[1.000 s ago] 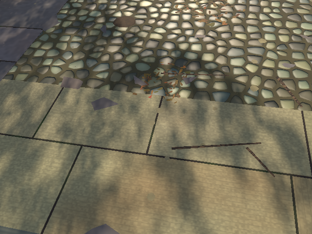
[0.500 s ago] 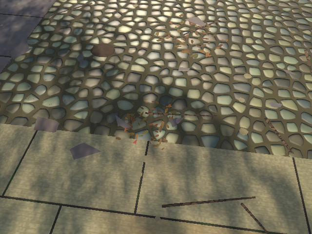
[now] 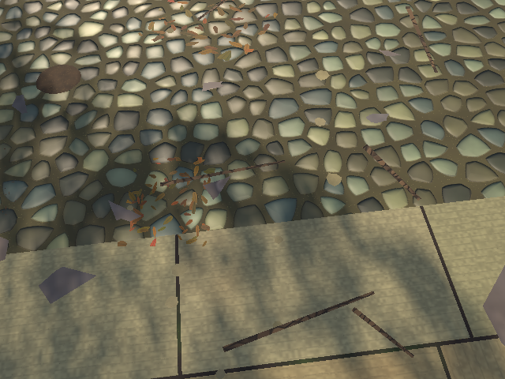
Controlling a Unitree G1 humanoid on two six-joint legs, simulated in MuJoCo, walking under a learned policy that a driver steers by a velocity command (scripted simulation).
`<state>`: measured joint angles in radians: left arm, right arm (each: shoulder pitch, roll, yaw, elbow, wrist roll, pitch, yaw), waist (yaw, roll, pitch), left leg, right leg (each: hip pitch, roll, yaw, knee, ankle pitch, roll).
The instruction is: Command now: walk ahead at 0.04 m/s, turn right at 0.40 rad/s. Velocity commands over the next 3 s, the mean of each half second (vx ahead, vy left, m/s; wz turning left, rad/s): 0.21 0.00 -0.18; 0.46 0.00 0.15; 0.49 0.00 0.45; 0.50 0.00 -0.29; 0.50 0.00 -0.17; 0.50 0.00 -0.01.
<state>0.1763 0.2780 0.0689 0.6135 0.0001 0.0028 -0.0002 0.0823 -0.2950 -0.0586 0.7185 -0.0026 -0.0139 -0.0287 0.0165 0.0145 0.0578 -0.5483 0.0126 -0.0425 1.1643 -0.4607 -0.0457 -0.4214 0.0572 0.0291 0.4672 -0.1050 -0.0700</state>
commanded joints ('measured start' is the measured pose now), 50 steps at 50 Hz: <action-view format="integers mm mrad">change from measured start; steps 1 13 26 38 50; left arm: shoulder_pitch -33 -28 -205 254 48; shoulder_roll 124 -10 -5 158 99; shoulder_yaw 30 -20 -5 43 28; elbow -81 -56 -52 48 118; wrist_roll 11 -5 -25 5 11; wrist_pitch -12 -10 -83 -92 -127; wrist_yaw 17 17 -21 -16 -2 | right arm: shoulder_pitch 111 309 373 354 119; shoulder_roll -49 -128 -98 -96 -20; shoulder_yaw -11 -27 -21 -6 -6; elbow -24 12 52 20 -44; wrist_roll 3 -20 10 49 22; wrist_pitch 9 -29 -71 -85 -39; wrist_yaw -16 15 14 19 42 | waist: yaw -46 -66 -122 108 -14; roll -116 106 129 -220 -67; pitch -224 -89 13 -337 10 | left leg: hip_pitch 30 459 510 -224 -150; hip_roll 0 272 188 7 107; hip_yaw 9 -345 -107 -103 -38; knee -119 -882 -1030 133 -270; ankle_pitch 33 -220 280 -81 493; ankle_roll -33 199 222 75 41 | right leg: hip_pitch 182 -273 -282 764 271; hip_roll -227 9 -95 -472 -272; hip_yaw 219 48 -50 608 -121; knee -116 359 225 -171 -352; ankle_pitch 395 -513 51 -288 195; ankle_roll -197 46 89 -226 -107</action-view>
